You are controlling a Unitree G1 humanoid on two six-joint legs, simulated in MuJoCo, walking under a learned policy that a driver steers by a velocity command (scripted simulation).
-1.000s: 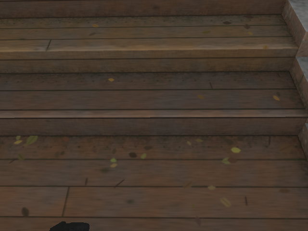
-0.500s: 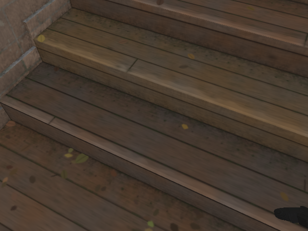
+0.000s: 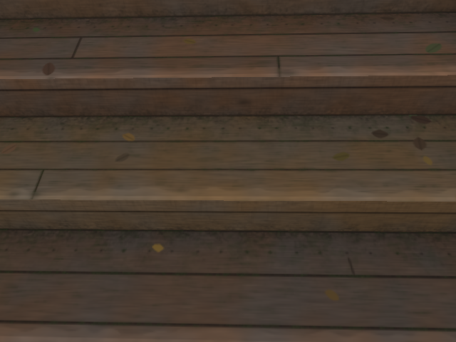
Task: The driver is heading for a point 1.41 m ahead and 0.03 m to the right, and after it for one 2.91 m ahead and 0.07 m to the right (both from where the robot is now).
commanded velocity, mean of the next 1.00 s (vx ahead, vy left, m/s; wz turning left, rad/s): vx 0.04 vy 0.00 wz -0.14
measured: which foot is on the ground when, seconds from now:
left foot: down 0.00-0.04, up 0.06-0.52, down 0.54-0.86, up 0.88-1.00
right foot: up 0.00-0.02, down 0.04-1.00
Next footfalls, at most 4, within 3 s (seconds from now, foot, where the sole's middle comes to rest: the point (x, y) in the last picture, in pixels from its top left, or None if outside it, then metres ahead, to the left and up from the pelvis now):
0.04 right None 0.06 -0.11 -0.77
0.54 left None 0.12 0.09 -0.77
1.36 left None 0.22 0.18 -0.77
1.80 right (193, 293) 0.56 0.15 -0.62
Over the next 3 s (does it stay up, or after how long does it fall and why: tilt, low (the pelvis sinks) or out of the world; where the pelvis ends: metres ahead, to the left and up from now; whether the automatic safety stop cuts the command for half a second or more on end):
stays up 1.47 -0.08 0.50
